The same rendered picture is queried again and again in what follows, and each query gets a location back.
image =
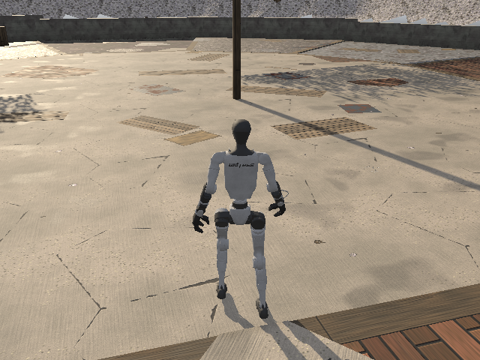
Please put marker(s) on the right robot upper arm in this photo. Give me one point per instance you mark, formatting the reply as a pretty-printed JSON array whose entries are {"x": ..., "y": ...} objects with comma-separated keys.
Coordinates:
[{"x": 268, "y": 170}]

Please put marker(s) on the left robot forearm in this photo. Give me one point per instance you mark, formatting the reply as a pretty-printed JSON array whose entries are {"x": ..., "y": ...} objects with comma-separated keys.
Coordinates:
[{"x": 203, "y": 202}]

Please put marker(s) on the robot right hand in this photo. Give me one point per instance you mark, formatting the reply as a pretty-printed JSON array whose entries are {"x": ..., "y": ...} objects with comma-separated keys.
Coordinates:
[{"x": 275, "y": 206}]

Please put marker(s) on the humanoid robot head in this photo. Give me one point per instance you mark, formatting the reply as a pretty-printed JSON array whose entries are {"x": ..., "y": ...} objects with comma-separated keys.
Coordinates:
[{"x": 241, "y": 129}]

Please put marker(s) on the left robot upper arm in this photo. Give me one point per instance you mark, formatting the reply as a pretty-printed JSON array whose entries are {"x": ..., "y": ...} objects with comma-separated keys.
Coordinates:
[{"x": 213, "y": 170}]

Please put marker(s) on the right robot forearm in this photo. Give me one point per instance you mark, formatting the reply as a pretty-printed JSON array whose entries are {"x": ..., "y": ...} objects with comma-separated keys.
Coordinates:
[{"x": 278, "y": 197}]

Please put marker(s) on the robot left thigh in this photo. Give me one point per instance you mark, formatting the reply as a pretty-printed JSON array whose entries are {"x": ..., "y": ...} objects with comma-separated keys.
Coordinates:
[{"x": 222, "y": 219}]

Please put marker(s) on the robot left hand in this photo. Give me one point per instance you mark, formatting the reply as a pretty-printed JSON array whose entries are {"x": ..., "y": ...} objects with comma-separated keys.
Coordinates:
[{"x": 196, "y": 222}]

